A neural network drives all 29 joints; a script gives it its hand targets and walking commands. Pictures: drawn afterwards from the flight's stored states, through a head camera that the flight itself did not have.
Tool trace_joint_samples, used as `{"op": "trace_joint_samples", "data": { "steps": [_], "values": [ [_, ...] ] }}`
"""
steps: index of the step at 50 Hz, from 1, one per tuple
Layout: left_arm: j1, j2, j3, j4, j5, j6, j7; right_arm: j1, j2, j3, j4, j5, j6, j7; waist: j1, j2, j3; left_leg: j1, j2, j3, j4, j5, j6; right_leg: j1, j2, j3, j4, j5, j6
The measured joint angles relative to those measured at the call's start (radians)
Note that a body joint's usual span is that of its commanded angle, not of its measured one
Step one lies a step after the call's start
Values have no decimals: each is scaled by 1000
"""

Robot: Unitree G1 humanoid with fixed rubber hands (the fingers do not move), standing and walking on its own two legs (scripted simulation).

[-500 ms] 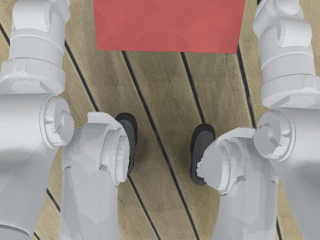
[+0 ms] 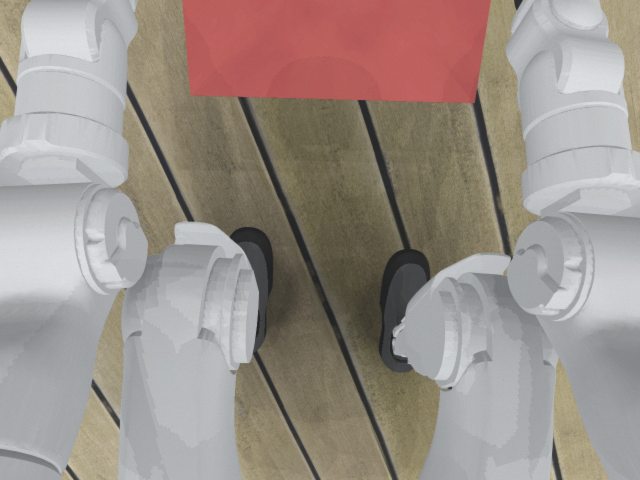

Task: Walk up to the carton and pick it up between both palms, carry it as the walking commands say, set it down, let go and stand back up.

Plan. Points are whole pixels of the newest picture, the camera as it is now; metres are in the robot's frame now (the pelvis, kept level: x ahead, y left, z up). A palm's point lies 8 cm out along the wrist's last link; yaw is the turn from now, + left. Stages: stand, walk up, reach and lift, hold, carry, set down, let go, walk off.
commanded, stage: set down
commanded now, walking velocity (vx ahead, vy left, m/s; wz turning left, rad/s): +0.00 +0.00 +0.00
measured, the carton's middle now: out of the picture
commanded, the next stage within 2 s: none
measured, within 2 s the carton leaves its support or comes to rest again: neither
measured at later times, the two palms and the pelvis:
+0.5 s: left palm out of the picture +0.52 +0.25 -0.18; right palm out of the picture +0.55 -0.11 -0.18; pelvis +0.00 +0.00 +0.00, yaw +0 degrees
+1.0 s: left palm out of the picture +0.51 +0.29 -0.18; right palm (553, 12) +0.54 -0.14 -0.18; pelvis -0.01 +0.00 +0.00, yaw +1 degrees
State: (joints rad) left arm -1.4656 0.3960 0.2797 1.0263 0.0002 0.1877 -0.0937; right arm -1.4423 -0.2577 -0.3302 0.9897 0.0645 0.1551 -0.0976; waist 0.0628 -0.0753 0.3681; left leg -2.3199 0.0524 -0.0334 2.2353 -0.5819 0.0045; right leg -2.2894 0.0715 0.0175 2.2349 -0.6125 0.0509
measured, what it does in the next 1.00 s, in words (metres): stands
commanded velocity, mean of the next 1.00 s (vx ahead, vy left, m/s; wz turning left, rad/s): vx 0.00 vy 0.00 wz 0.00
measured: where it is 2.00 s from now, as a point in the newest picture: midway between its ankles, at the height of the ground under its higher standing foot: (324, 320)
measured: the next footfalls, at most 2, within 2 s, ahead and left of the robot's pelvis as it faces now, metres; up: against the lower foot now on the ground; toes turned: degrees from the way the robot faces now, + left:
none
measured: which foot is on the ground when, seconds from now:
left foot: down 0.00-1.00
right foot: down 0.00-1.00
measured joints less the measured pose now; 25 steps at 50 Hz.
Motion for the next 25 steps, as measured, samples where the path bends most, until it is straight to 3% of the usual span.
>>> {"op": "trace_joint_samples", "data": {
  "steps": [15,25],
  "values": [
    [-2,4,-5,29,-1,-29,8,-3,-4,21,24,2,-17,-2,-3,2,8,4,-2,-2,15,-7,-2,6,0,-1,14,-8,2],
    [-14,37,-75,109,-56,-112,35,-25,-23,108,84,59,-70,-16,-11,12,51,23,-7,-5,17,5,-6,28,-3,-2,17,-1,5]
  ]
}}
